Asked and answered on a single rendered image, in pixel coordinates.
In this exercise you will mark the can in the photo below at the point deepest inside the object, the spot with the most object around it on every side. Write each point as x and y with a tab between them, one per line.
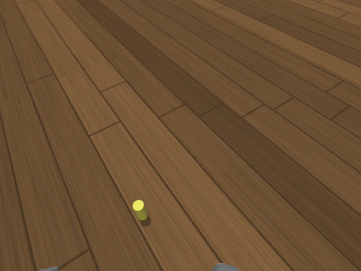
140	210

